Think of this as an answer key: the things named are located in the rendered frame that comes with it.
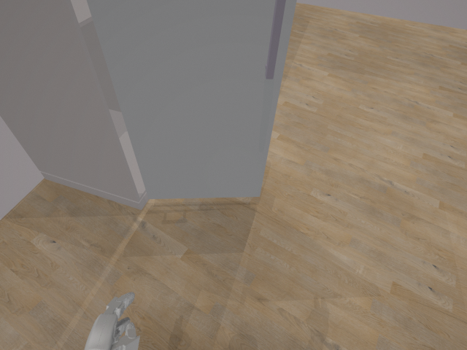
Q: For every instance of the handle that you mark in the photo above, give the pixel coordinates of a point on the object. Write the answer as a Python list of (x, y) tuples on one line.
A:
[(275, 35)]

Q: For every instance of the left robot hand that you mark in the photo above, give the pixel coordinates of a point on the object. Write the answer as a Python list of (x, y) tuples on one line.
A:
[(106, 331)]

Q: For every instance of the fridge door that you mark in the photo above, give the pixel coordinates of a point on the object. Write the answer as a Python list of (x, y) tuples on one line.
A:
[(189, 76)]

